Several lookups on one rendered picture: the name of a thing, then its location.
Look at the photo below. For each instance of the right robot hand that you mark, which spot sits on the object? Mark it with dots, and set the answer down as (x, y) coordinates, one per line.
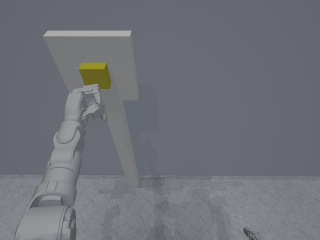
(252, 234)

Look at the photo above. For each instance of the left robot upper arm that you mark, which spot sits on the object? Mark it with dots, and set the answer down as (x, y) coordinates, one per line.
(48, 223)

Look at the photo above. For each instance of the robot left forearm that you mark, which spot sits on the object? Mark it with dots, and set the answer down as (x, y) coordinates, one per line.
(58, 185)

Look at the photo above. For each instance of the left robot hand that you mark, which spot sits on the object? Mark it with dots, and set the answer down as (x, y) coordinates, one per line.
(77, 109)

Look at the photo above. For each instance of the panel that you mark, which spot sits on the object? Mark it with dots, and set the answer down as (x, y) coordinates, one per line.
(71, 48)

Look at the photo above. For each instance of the button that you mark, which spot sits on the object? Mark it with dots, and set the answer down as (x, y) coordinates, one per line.
(95, 73)

